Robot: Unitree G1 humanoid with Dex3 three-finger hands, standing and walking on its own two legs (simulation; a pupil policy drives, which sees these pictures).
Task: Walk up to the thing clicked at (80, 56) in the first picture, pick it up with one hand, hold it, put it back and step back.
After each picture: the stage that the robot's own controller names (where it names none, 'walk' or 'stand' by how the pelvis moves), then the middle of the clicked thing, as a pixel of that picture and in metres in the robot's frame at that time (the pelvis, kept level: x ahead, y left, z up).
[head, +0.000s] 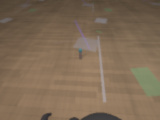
stand; (80, 54) +1.31 +0.22 -0.65
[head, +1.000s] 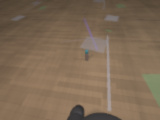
walk; (86, 55) +1.20 +0.17 -0.65
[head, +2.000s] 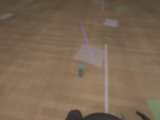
walk; (80, 71) +0.78 +0.17 -0.63
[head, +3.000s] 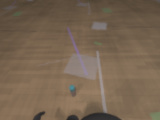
walk; (72, 91) +0.48 +0.22 -0.63
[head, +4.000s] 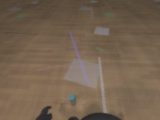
stand; (72, 100) +0.38 +0.21 -0.65
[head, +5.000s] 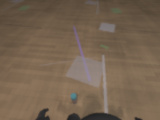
stand; (74, 99) +0.35 +0.18 -0.64
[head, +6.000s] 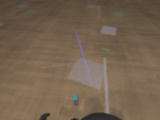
stand; (75, 100) +0.37 +0.18 -0.66
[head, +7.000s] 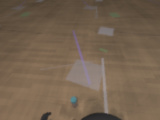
stand; (74, 102) +0.35 +0.19 -0.66
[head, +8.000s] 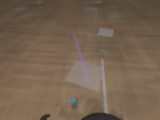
stand; (73, 103) +0.35 +0.20 -0.66
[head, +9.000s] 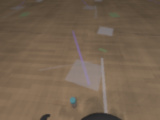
stand; (73, 103) +0.34 +0.20 -0.66
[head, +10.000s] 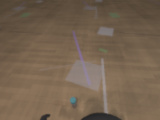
stand; (73, 103) +0.35 +0.20 -0.66
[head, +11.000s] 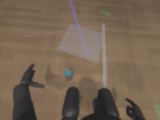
go down; (68, 75) +0.41 +0.19 -0.43
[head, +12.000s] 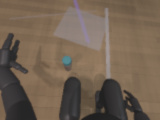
go down; (67, 64) +0.45 +0.19 -0.29
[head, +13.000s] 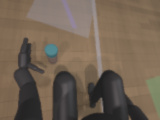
close in; (52, 56) +0.44 +0.22 -0.18
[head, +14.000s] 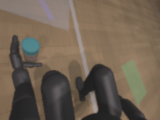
close; (31, 53) +0.44 +0.25 -0.16
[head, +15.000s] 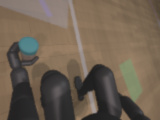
lift; (28, 53) +0.43 +0.25 -0.17
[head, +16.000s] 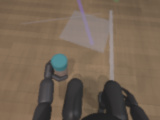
lift; (61, 70) +0.33 +0.20 -0.02
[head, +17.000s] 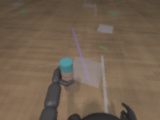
hold; (68, 76) +0.31 +0.16 +0.06
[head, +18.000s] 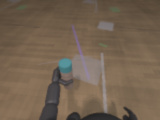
hold; (67, 76) +0.32 +0.16 +0.04
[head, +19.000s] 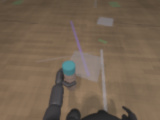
crouch; (70, 77) +0.32 +0.14 +0.02
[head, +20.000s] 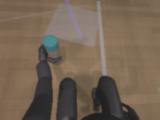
crouch; (54, 53) +0.46 +0.20 -0.04
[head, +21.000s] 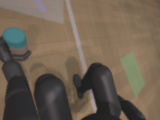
lower; (19, 48) +0.47 +0.26 -0.17
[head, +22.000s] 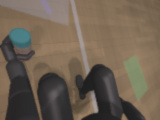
lower; (23, 48) +0.46 +0.27 -0.17
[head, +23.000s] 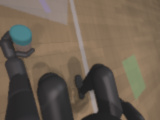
lower; (23, 45) +0.47 +0.26 -0.16
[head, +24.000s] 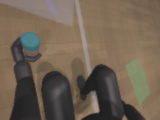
lower; (31, 50) +0.44 +0.25 -0.17
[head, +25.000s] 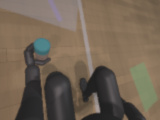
loosen; (41, 54) +0.43 +0.22 -0.15
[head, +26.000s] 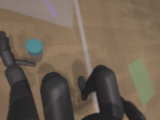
withdraw; (35, 53) +0.44 +0.23 -0.17
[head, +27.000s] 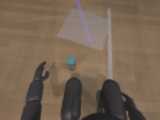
walk; (71, 64) +0.46 +0.17 -0.31
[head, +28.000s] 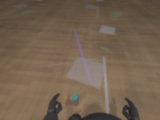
stand; (75, 100) +0.38 +0.16 -0.59
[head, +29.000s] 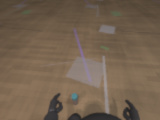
stand; (75, 99) +0.38 +0.17 -0.60
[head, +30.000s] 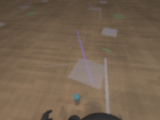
stand; (76, 100) +0.39 +0.15 -0.63
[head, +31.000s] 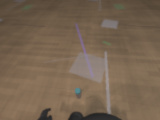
walk; (78, 93) +0.41 +0.15 -0.64
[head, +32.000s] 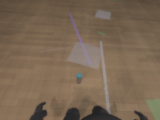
walk; (79, 78) +0.56 +0.11 -0.64
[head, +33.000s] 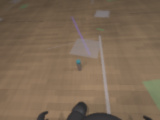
walk; (79, 65) +0.84 +0.26 -0.63
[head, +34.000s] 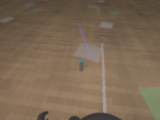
stand; (81, 65) +0.99 +0.16 -0.64
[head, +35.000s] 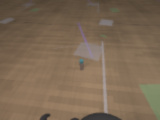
stand; (81, 64) +0.99 +0.17 -0.66
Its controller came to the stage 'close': yes
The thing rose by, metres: 0.69
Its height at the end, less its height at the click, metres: +0.00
